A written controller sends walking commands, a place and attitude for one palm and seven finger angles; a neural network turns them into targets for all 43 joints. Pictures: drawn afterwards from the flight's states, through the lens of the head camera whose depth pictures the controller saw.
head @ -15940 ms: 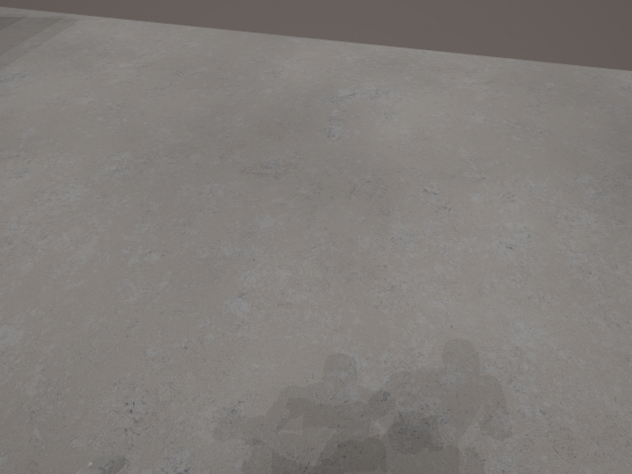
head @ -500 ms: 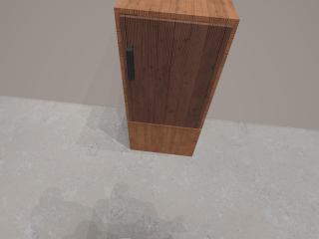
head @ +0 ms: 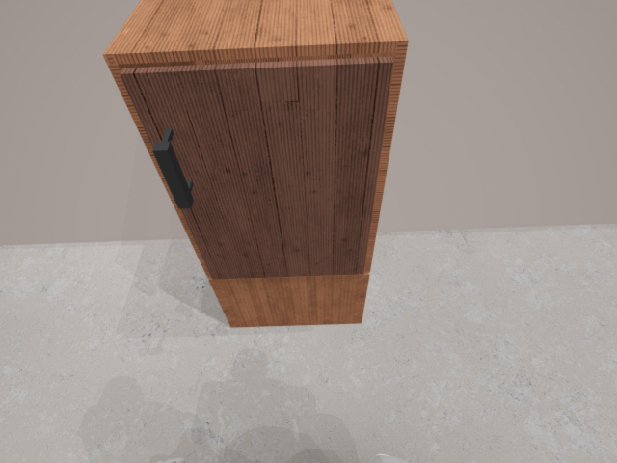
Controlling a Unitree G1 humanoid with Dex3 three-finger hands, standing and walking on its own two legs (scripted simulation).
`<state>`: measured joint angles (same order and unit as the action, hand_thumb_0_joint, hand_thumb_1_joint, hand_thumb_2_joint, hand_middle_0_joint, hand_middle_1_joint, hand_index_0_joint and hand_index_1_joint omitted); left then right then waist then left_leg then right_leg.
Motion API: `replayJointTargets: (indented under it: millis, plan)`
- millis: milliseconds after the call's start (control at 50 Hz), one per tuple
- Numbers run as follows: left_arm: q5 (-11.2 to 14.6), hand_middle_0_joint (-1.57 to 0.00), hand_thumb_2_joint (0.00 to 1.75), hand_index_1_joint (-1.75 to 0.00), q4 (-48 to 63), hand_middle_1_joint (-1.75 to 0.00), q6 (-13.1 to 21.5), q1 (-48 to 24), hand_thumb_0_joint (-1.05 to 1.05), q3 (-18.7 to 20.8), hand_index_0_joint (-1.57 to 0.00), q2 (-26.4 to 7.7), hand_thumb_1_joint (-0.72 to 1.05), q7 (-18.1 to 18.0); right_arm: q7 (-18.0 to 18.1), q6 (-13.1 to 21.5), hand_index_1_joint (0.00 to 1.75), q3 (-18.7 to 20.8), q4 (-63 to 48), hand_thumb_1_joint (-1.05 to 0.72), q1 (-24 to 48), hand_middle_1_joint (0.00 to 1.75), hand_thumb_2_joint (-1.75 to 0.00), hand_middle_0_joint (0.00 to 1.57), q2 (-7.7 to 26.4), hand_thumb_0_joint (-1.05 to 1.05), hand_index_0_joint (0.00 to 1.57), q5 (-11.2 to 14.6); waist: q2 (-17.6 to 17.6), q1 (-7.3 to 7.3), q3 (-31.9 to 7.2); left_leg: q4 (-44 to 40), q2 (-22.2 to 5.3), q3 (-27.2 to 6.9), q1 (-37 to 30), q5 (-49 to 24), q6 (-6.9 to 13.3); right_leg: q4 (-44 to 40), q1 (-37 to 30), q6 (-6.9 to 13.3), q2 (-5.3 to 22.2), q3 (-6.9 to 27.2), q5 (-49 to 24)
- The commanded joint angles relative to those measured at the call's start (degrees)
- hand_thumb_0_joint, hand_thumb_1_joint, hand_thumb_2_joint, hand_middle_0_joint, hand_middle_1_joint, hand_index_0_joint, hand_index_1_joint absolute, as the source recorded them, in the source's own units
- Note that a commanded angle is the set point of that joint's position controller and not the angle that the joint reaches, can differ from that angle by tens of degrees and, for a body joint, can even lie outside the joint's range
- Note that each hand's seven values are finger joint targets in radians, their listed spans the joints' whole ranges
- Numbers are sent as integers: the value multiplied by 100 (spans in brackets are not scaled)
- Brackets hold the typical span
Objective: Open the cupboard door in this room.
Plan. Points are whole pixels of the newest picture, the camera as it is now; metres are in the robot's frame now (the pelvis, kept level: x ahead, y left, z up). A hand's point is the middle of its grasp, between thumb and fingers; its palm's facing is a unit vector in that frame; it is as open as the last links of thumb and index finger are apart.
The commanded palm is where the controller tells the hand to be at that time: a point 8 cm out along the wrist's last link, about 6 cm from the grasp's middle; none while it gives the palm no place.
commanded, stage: come to a stop and stand still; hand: left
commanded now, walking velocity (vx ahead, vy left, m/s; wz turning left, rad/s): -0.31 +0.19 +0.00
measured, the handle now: (177, 169) +0.59 +0.26 +0.02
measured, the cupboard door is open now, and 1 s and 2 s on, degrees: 0 0 0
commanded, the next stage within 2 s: look again from close up in 0.90 s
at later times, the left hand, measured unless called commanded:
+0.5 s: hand out of the picture +0.04 +0.25 -0.17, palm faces +0.08 -0.96 -0.26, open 7.4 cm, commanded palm none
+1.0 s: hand out of the picture +0.03 +0.26 -0.15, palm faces +0.01 -0.98 -0.22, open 7.4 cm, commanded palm none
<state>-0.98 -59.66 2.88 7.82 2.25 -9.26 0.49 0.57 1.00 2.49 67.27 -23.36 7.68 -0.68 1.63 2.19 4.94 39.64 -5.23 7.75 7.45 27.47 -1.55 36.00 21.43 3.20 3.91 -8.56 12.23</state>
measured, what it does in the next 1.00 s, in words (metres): steps on the spot: left foot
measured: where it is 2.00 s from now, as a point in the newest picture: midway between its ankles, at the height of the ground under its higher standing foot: outside the picture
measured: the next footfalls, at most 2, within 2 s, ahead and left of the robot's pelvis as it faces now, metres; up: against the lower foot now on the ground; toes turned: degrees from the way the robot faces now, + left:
left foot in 0.44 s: +0.03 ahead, +0.15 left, +0.00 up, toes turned +4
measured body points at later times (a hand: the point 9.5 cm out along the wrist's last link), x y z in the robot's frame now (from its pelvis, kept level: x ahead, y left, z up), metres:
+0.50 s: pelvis +0.01 +0.05 +0.00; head +0.02 +0.05 +0.45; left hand +0.04 +0.30 -0.15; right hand +0.13 -0.21 -0.12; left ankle -0.01 +0.15 -0.72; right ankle +0.07 -0.09 -0.72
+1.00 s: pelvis +0.01 +0.08 +0.02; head +0.02 +0.06 +0.47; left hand +0.03 +0.31 -0.13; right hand +0.01 -0.15 -0.15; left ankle -0.01 +0.15 -0.72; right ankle +0.05 -0.06 -0.72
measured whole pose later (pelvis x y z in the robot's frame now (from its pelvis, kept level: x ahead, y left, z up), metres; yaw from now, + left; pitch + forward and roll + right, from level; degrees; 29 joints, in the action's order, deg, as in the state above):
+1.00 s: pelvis +0.01 +0.08 +0.02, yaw +0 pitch -1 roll +1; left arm -0.7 -60.1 -0.7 16.1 -0.8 -8.9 -1.1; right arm 1.0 0.2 -0.5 59.8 -18.5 11.3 -0.7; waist 1.3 0.0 1.5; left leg 23.8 3.4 5.9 8.8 14.7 4.1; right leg 27.6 15.4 -1.3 3.2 0.0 11.6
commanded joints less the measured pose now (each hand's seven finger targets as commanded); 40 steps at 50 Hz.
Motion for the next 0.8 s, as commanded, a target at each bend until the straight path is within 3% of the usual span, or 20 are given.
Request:
replayJointTargets:
  millis: [0, 20, 60, 220, 320, 340, 360, 380, 400, 420, 440, 460, 480, 520, 560, 580, 620, 660, 720, 780]
  plan:
    - [33, -20, 90, -30, -24, -30, 23, 805, 0, 136, -20, -956, 90, -208, 97, -7, 30, 18, -414, -90, 21, 30, -90, 20, 350, 0, 20, 49, -969, -353, -490, 1941, -79, -824, 1581, 320, 61, -2000, -1239, 774, 1997, 2091, -2374]
    - [22, -20, 90, -30, 81, -30, -15, 483, 0, 98, -20, -833, 90, -240, 101, -63, 30, -2, -321, -90, -10, 30, -90, 20, 277, 0, 20, 52, -632, -254, -464, 1739, -112, -827, 1383, 87, 21, -1879, -1001, 697, 1804, 1641, -2758]
    - [-14, -20, 90, -30, 185, -30, -97, 330, 0, 144, -20, -800, 90, -295, 89, -189, 30, 16, -317, -90, -9, 30, -90, 20, 193, 0, 20, 76, -691, -206, -552, 1428, -3, -734, 1156, -56, -10, -1690, -796, 656, 1651, 1167, -3231]
    - [-48, -20, 90, -30, 396, -30, -275, 360, 0, 265, -20, -1093, 90, -315, 9, -424, 30, 164, -874, -90, 762, 30, -90, 20, 592, 0, 20, 2, -1038, -344, -700, 1699, 271, -783, 1580, -311, -163, -1639, -1061, 720, 1651, 1145, -3017]
    - [-102, -20, 90, -30, 432, -30, -312, 347, 0, 303, -20, -1228, 90, -274, -13, -317, 30, 128, -1104, -90, 1071, 30, -90, 20, 640, 0, 20, 25, -1281, -386, -798, 536, 317, -640, 1151, -259, -93, -1676, -1110, 700, 1500, 1287, -2048]
    - [-110, -20, 90, -30, 432, -30, -320, 281, 0, 314, -20, -1255, 90, -277, -12, -280, 30, 121, -1100, -90, 971, 30, -90, 20, 611, 0, 20, 34, -1296, -308, -848, -11, 311, -598, 960, -407, -88, -1537, -1143, 633, 1442, 1217, -1908]
    - [-80, -20, 90, -30, 497, -30, -209, 653, 0, 202, -20, -1287, 90, -535, -4, -121, 30, 191, -1525, -90, 714, 30, -90, 20, 1017, 0, 20, 56, -139, -26, -2078, -465, 525, -295, 771, -419, -138, -709, -2218, 532, 1576, 1851, -4284]
    - [-46, -20, 90, -30, 687, -30, -252, 673, 0, 213, -20, -1480, 90, -506, -1, -107, 30, 136, -1656, -90, 801, 30, -90, 20, 711, 0, 20, 50, 55, -130, -2048, -1293, 435, -366, 470, -1051, 26, -293, -1835, 397, 1345, 1323, -2852]
    - [2, -20, 90, -30, 678, -30, -304, 606, 0, 130, -20, -1194, 90, -453, 10, -110, 30, 101, -1720, -90, 770, 30, -90, 20, 844, 0, 20, 21, 365, -82, -1605, -1650, 251, -399, 258, -1436, 90, -213, -1224, 136, 937, 876, -1554]
    - [17, -20, 90, -30, 708, -30, -351, 630, 0, 64, -20, -922, 90, -398, 8, -122, 30, 109, -1793, -90, 802, 30, -90, 20, 1055, 0, 20, -34, 857, -165, -1074, -1807, -305, -1000, 458, -2045, 313, -127, -661, -96, 475, 532, -300]
    - [-2, -20, 90, -30, 769, -30, -427, 690, 0, 15, -20, -702, 90, -342, 4, -145, 30, 85, -2003, -90, 909, 30, -90, 20, 1258, 0, 20, -99, 887, -282, -569, -1981, -864, -1443, 989, -2285, 599, -57, -382, -216, 159, 279, 755]
    - [-52, -20, 90, -30, 789, -30, -505, 508, 0, -23, -20, -680, 90, -312, 24, -133, 30, 87, -2074, -90, 1125, 30, -90, 20, 1229, 0, 20, -91, 1454, -215, -84, -2325, -717, -1628, 1247, -2374, 655, 280, -197, -280, -87, 294, 1216]
    - [-42, -20, 90, -30, 790, -30, -525, 541, 0, -22, -20, -716, 90, -281, 54, -130, 30, 51, -2104, -90, 1205, 30, -90, 20, 1222, 0, 20, -83, 1310, -238, 156, -2371, -719, -1614, 1437, -2324, 762, 615, -144, -249, -136, 501, 1367]
    - [-12, -20, 90, -30, 712, -30, -499, 765, 0, -14, -20, -681, 90, -219, 66, -143, 30, 14, -2128, -90, 1377, 30, -90, 20, 1214, 0, 20, -84, 804, -346, 122, -2192, -571, -1427, 1297, -2214, 868, 738, -172, -242, -177, 691, 1029]
    - [-9, -20, 90, -30, 680, -30, -417, 844, 0, -33, -20, -669, 90, -181, 77, -99, 30, -19, -2106, -90, 1288, 30, -90, 20, 1173, 0, 20, -69, 448, -385, -112, -2008, -498, -1348, 991, -2335, 837, 107, -393, -245, -163, 701, 689]
    - [-7, -20, 90, -30, 648, -30, -383, 906, 0, -45, -20, -690, 90, -179, 82, -83, 30, -36, -2080, -90, 1260, 30, -90, 20, 1150, 0, 20, -42, 299, -401, -131, -1973, -448, -1343, 1056, -1909, 763, -358, -585, -229, -132, 794, 395]
    - [-10, -20, 90, -30, 616, -30, -307, 948, 0, -105, -20, -783, 90, -184, 52, -63, 30, -83, -1994, -90, 1128, 30, -90, 20, 1024, 0, 20, -5, 4, -297, -83, -2043, -109, -1295, 1062, -826, 550, -1096, -641, -81, 93, 1273, 236]
    - [-8, -20, 90, -30, 618, -30, -263, 748, 0, -104, -20, -828, 90, -179, 42, -60, 30, -73, -1849, -90, 885, 30, -90, 20, 1068, 0, 20, -17, -503, -162, -29, -2217, -63, -1334, 918, -409, 490, -1158, -426, -44, 89, 1357, 503]
    - [-17, -20, 90, -30, 597, -30, -269, 846, 0, -122, -20, -717, 90, -204, 37, -14, 30, -63, -1679, -90, 733, 30, -90, 20, 1047, 0, 20, -32, -476, -177, -103, -2449, -129, -1389, 883, -319, 513, -1138, -522, -99, 41, 1278, 423]
    - [-16, -20, 90, -30, 510, -30, -262, 916, 0, -124, -20, -696, 90, -212, 49, 37, 30, -118, -1531, -90, 701, 30, -90, 20, 1021, 0, 20, -33, -113, -218, -178, -2600, -156, -1399, 909, -434, 493, -1050, -703, -105, 51, 1186, 192]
